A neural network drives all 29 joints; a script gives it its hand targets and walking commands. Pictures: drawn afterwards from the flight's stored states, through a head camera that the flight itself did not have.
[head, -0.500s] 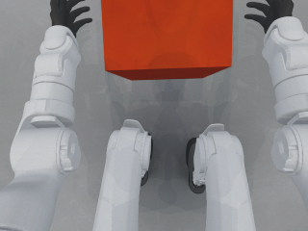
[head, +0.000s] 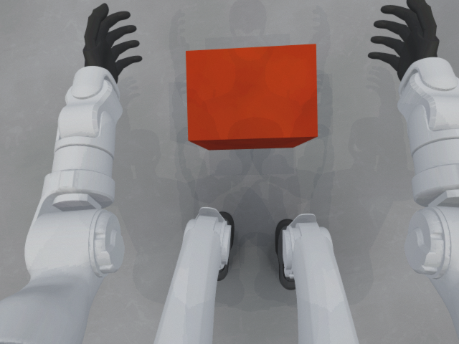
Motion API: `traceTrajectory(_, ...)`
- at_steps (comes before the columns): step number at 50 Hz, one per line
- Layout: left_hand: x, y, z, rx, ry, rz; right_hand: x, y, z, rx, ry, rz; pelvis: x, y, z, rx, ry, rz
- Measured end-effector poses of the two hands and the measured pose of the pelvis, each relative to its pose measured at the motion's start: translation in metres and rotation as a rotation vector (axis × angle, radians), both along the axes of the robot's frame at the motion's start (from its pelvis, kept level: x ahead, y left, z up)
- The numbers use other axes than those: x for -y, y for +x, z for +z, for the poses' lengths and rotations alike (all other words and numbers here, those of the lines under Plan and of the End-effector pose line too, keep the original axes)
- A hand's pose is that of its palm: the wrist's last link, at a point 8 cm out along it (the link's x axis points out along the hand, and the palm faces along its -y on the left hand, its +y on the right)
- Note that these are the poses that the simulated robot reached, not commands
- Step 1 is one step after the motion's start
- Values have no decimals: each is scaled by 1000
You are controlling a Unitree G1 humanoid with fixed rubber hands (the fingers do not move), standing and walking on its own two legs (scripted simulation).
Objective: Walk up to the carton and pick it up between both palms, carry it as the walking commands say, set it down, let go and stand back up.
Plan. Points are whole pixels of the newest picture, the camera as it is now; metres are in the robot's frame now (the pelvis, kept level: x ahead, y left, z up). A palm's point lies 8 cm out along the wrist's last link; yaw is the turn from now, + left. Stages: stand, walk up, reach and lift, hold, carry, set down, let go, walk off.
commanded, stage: set down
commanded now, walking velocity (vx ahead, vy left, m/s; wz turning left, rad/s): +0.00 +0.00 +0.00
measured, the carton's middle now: (250, 109) +0.52 +0.03 -0.40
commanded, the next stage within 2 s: let go in 0.48 s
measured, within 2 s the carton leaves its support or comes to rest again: neither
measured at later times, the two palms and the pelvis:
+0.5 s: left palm (39, 30) +0.50 +0.25 +0.02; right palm out of the picture +0.54 -0.18 +0.01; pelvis +0.04 +0.00 +0.12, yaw +0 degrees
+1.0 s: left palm out of the picture +0.37 +0.25 +0.11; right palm out of the picture +0.39 -0.21 +0.10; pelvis +0.08 +0.01 +0.19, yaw +1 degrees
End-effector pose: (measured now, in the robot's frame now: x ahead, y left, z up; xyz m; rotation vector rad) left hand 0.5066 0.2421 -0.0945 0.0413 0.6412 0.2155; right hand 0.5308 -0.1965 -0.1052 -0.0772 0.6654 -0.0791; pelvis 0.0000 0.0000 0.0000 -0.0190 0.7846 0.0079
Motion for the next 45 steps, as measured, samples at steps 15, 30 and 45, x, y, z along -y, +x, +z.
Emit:
traceTrajectory(15,-6,-1,90,17,-31,17,-15,13,96,15,8,48,5,18,83,17,9,2)
traceTrajectory(30,4,-11,109,-65,6,-44,-14,-6,109,-63,-4,33,-1,44,130,6,-3,6)
traceTrajectory(45,-19,-103,186,-122,88,-137,7,-101,186,-67,-92,50,-8,77,176,219,3,-2)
